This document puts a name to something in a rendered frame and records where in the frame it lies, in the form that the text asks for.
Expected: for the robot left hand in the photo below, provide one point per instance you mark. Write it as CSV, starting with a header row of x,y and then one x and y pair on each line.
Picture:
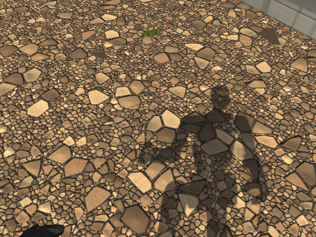
x,y
51,230

